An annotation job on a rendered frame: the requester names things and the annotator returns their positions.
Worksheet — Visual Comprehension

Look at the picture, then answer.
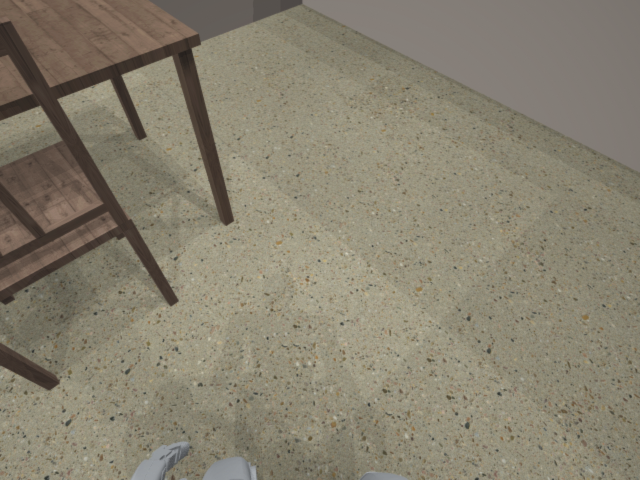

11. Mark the robot left hand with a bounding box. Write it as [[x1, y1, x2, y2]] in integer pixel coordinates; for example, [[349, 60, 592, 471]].
[[130, 441, 190, 480]]

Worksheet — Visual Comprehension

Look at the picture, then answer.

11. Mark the table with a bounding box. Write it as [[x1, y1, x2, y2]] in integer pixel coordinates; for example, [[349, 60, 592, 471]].
[[0, 0, 234, 226]]

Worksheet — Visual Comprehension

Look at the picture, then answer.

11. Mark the left robot thigh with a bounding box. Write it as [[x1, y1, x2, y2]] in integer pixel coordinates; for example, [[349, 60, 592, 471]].
[[202, 457, 257, 480]]

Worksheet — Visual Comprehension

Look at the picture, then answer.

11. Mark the chair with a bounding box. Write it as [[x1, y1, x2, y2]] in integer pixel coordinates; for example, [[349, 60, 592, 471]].
[[0, 16, 179, 391]]

